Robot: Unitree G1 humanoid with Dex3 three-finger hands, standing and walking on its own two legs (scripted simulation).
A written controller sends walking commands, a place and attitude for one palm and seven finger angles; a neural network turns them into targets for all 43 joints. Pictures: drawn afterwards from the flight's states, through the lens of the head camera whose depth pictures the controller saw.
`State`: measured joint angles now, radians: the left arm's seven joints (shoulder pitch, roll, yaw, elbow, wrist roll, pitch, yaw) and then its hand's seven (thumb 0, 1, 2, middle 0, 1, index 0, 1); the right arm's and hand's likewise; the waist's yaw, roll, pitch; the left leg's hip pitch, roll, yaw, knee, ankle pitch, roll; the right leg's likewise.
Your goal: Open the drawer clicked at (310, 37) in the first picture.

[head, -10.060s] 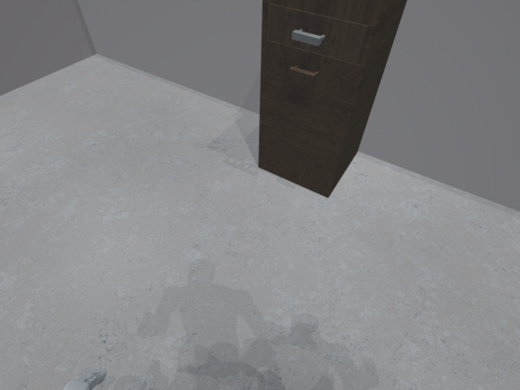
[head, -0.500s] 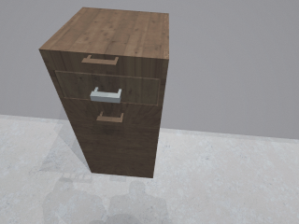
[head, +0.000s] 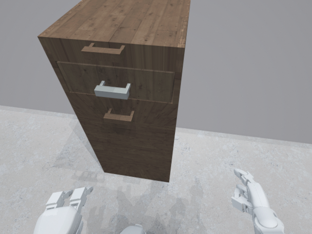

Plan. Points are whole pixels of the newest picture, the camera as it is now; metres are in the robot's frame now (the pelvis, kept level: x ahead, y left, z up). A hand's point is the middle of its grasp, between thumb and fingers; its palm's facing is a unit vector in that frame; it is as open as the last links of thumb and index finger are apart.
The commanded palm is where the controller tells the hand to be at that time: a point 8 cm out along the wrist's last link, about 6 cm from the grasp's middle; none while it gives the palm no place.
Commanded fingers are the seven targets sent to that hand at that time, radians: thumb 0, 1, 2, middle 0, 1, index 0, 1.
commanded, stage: raise the hand with hooked fingers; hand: left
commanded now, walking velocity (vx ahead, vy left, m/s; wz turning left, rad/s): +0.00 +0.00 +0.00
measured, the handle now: (113, 88) +0.52 +0.25 +0.06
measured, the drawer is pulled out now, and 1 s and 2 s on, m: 0.00 0.00 0.00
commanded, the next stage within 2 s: move the hooked fingers above the handle in 1.38 s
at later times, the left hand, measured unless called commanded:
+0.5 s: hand (75, 148) +0.26 +0.25 +0.09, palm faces +0.11 -0.09 -0.99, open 12.1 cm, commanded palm +0.24 +0.24 +0.15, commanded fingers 0.00 -0.31 0.38 -0.29 -1.08 -0.29 -1.08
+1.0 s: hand (66, 98) +0.34 +0.28 +0.17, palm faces +0.12 -0.08 -0.99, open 13.8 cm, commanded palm +0.30 +0.28 +0.23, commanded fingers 0.00 -0.50 0.30 -0.30 -1.20 -0.30 -1.20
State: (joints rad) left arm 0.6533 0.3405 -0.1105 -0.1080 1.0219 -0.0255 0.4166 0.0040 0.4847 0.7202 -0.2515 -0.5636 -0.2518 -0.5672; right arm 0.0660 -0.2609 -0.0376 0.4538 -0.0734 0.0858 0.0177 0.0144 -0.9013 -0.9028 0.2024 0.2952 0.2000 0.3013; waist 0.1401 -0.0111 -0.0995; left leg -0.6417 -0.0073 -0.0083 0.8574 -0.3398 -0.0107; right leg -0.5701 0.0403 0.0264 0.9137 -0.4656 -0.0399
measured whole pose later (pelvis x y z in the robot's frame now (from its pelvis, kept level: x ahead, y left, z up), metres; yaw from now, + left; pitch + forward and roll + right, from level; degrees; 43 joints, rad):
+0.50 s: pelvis +0.04 +0.00 +0.02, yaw +0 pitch +7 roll +1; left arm 0.42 0.45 0.03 -0.25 0.93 0.01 0.30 0.00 -0.09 0.47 -0.30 -0.94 -0.30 -0.94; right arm 0.15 -0.28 -0.04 0.59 -0.05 0.12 0.00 0.02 -0.90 -0.90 0.20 0.30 0.20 0.30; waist 0.07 0.06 -0.07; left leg -0.49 -0.01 -0.01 0.71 -0.34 0.00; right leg -0.40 0.03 0.04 0.74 -0.45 -0.03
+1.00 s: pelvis +0.03 +0.03 +0.04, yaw +1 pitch +1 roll +0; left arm -0.15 0.53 -0.05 -0.03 0.88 0.16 -0.02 0.00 -0.48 0.30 -0.32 -1.19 -0.32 -1.20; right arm 0.07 -0.23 0.03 0.59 0.02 0.17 -0.01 0.01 -0.90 -0.90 0.20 0.30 0.20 0.30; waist 0.07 0.08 -0.02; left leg -0.31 -0.04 -0.02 0.53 -0.23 0.03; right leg -0.21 0.00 0.02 0.53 -0.33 0.00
